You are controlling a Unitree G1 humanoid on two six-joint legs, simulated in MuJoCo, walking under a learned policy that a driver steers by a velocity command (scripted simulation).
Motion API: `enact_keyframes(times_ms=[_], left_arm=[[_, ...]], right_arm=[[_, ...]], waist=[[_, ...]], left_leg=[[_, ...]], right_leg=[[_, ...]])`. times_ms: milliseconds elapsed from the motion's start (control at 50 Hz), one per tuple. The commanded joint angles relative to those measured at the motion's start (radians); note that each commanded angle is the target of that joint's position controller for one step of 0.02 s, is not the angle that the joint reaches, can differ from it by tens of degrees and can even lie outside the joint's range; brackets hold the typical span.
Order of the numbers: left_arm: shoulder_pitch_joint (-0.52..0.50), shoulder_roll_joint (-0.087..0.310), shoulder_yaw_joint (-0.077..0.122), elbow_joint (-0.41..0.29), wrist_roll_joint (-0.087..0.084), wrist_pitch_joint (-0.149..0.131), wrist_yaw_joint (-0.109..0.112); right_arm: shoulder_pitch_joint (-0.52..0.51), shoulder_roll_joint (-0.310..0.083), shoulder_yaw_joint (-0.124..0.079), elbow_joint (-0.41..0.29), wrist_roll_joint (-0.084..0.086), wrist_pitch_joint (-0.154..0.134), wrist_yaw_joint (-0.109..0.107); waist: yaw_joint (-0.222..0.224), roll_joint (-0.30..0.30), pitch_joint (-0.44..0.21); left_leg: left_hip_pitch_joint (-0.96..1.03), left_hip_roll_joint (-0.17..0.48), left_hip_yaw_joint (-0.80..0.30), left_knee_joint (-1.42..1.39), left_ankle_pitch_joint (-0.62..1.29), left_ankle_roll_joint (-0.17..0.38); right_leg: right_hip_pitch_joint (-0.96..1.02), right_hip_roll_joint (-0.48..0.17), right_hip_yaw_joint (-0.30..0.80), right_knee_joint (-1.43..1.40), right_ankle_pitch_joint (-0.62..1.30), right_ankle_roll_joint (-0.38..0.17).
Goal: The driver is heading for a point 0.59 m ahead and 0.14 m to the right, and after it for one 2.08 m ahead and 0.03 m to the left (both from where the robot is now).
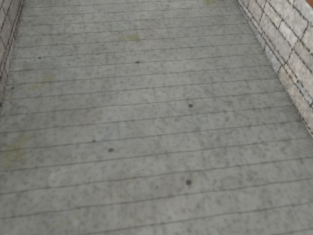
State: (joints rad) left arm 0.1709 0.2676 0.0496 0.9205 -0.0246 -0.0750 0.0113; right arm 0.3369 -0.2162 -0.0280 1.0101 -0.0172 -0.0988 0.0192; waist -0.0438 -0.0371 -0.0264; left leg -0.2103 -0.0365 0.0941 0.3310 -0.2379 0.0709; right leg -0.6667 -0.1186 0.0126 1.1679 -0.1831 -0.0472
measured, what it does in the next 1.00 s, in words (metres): climbs: right foot, then left foot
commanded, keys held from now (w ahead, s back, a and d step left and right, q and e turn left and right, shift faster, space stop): w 0.68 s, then no key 0.32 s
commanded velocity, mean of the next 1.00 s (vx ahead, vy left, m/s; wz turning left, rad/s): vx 0.43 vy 0.00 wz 0.00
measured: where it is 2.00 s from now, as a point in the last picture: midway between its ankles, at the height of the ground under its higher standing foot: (161, 220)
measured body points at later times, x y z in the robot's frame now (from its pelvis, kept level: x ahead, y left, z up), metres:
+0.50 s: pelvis +0.26 -0.07 +0.02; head +0.27 -0.08 +0.47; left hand +0.30 +0.19 -0.12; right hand +0.36 -0.34 -0.12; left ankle +0.24 +0.08 -0.62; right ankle +0.30 -0.15 -0.72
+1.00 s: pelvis +0.48 -0.02 +0.03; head +0.52 +0.00 +0.48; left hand +0.53 +0.25 -0.12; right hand +0.60 -0.27 -0.10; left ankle +0.59 +0.08 -0.70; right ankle +0.39 -0.14 -0.62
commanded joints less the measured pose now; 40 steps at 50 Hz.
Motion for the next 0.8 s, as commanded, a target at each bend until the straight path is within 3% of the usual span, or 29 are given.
enact_keyframes(times_ms=[20, 120, 180, 220, 260, 280, 300, 320, 340, 360, 380, 400, 420, 460, 500, 580, 680, 760, 800], left_arm=[[0.0, 0.032, 0.009, -0.041, 0.017, 0.01, 0.003], [-0.149, 0.013, -0.001, -0.077, 0.006, 0.008, -0.011], [-0.236, 0.004, -0.007, -0.103, 0.005, 0.01, -0.03], [-0.257, 0.009, -0.008, -0.123, 0.002, 0.002, -0.041], [-0.215, 0.036, 0.002, -0.127, 0.003, -0.009, -0.048], [-0.128, 0.06, 0.016, -0.104, 0.008, -0.013, -0.052], [0.045, 0.107, 0.045, -0.046, 0.007, -0.014, -0.05], [0.234, 0.197, 0.075, -0.002, 0.011, -0.016, -0.042], [0.328, 0.289, 0.094, 0.021, 0.007, -0.006, -0.038], [0.323, 0.207, 0.069, 0.018, 0.019, -0.01, -0.033], [0.208, 0.147, 0.049, 0.002, 0.019, -0.021, -0.028], [0.107, 0.091, 0.029, -0.019, 0.023, -0.025, -0.028], [0.047, 0.045, 0.012, -0.021, 0.033, -0.029, -0.035], [0.021, 0.007, 0.0, -0.002, 0.04, -0.032, -0.044], [0.061, 0.03, 0.003, 0.022, 0.038, -0.033, -0.041], [0.144, 0.071, 0.005, 0.045, 0.038, -0.027, -0.017], [0.215, 0.089, 0.006, 0.053, 0.027, -0.015, 0.001], [0.255, 0.1, 0.008, 0.077, 0.03, 0.014, 0.004], [0.237, 0.109, 0.013, 0.085, 0.025, 0.026, 0.008]], right_arm=[[-0.007, -0.115, -0.015, -0.041, 0.005, -0.012, -0.018], [0.05, -0.148, -0.018, -0.032, 0.016, -0.002, -0.031], [0.098, -0.151, -0.021, -0.01, 0.023, 0.01, -0.03], [0.103, -0.164, -0.028, -0.001, 0.028, 0.02, -0.032], [0.08, -0.18, -0.038, 0.001, 0.037, 0.034, -0.036], [0.058, -0.188, -0.042, -0.002, 0.032, 0.043, -0.039], [0.044, -0.163, -0.034, -0.008, 0.028, 0.049, -0.042], [0.057, -0.121, -0.015, -0.033, 0.013, 0.048, -0.043], [0.167, 0.017, 0.023, -0.049, 0.002, 0.024, -0.023], [0.086, -0.067, -0.002, -0.038, 0.035, -0.004, -0.011], [-0.035, -0.143, -0.025, -0.083, 0.067, -0.021, -0.005], [-0.101, -0.147, -0.026, -0.105, 0.063, -0.026, -0.01], [-0.112, -0.135, -0.032, -0.105, 0.048, -0.019, -0.017], [-0.038, -0.091, -0.035, -0.083, 0.041, 0.013, -0.024], [-0.038, -0.072, -0.034, -0.08, 0.04, 0.033, -0.028], [-0.177, -0.08, -0.038, -0.127, 0.021, 0.042, -0.028], [-0.329, -0.058, -0.029, -0.167, 0.027, 0.032, -0.017], [-0.409, -0.04, -0.017, -0.191, 0.025, 0.021, 0.003], [-0.356, -0.07, -0.027, -0.188, 0.025, 0.019, 0.011]], waist=[[0.042, 0.08, 0.055], [-0.002, 0.093, 0.077], [-0.031, 0.102, 0.112], [-0.025, 0.117, 0.122], [0.014, 0.157, 0.105], [0.07, 0.18, 0.052], [0.146, 0.165, -0.046], [0.206, 0.057, -0.198], [0.149, -0.221, -0.357], [0.185, -0.165, -0.371], [0.157, -0.117, -0.184], [0.121, -0.036, -0.109], [0.081, -0.004, -0.054], [0.017, -0.055, -0.024], [0.006, -0.04, 0.015], [0.033, -0.014, 0.058], [0.082, -0.021, 0.076], [0.106, -0.051, 0.099], [0.063, -0.103, 0.055]], left_leg=[[0.027, 0.26, -0.22, -0.226, 0.095, 0.15], [0.104, 0.257, -0.157, -0.249, 0.132, 0.132], [0.17, 0.276, -0.13, -0.245, 0.155, 0.131], [0.228, 0.306, -0.13, -0.227, 0.179, 0.127], [0.275, 0.323, -0.119, -0.167, 0.3, 0.116], [0.268, 0.308, -0.084, -0.066, 0.466, 0.103], [0.21, 0.262, -0.042, 0.122, 0.636, 0.076], [-0.003, 0.204, -0.01, 0.444, 0.497, 0.03], [-0.399, 0.011, -0.037, 0.819, -0.124, -0.043], [-0.54, 0.0, -0.208, 1.012, -0.298, -0.026], [-0.64, 0.065, -0.204, 1.078, -0.232, -0.001], [-0.609, 0.128, -0.179, 1.049, -0.13, 0.013], [-0.546, 0.164, -0.166, 0.991, -0.055, 0.015], [-0.436, 0.191, -0.165, 0.94, 0.008, 0.017], [-0.46, 0.19, -0.144, 0.929, 0.043, 0.003], [-0.628, 0.2, -0.134, 0.792, 0.178, -0.049], [-0.613, 0.167, -0.084, 0.537, 0.263, -0.074], [-0.49, 0.104, -0.016, 0.355, 0.18, -0.06], [-0.378, 0.074, -0.012, 0.303, 0.12, -0.027]], right_leg=[[-0.122, -0.04, 0.019, -0.081, 0.109, 0.036], [-0.098, -0.007, -0.021, -0.358, 0.222, 0.063], [-0.063, 0.024, -0.06, -0.465, 0.183, 0.048], [-0.042, 0.034, -0.066, -0.518, 0.114, 0.025], [0.032, 0.057, -0.084, -0.562, 0.024, -0.007], [0.16, 0.092, -0.112, -0.581, -0.005, -0.028], [0.394, 0.13, -0.128, -0.601, 0.009, -0.053], [0.737, -0.016, 0.071, -0.604, -0.009, -0.117], [1.085, -0.273, 0.588, -0.767, -0.258, -0.287], [1.059, -0.292, 0.805, -0.943, -0.461, -0.286], [0.909, -0.269, 0.659, -0.942, -0.433, -0.225], [0.749, -0.229, 0.502, -0.943, -0.318, -0.191], [0.602, -0.186, 0.378, -0.972, -0.208, -0.169], [0.471, -0.116, 0.225, -1.013, -0.124, -0.143], [0.425, -0.097, 0.146, -1.044, -0.054, -0.158], [0.478, -0.11, 0.11, -1.072, 0.006, -0.175], [0.564, -0.109, 0.048, -1.088, 0.063, -0.153], [0.636, -0.108, -0.023, -0.995, 0.359, -0.127], [0.68, -0.124, -0.028, -0.895, 0.553, -0.104]])
Keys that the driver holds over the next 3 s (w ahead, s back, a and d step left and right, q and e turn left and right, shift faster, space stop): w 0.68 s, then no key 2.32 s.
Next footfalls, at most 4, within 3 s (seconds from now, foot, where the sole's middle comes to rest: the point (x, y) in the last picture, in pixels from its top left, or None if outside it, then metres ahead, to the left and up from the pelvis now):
0.30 right None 0.35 -0.16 -0.76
0.84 left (132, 206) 0.63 0.08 -0.73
1.18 right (188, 216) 0.59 -0.15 -0.74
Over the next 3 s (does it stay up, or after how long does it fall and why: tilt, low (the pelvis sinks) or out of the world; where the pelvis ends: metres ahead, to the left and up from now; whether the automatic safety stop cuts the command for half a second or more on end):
stays up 0.56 -0.06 0.04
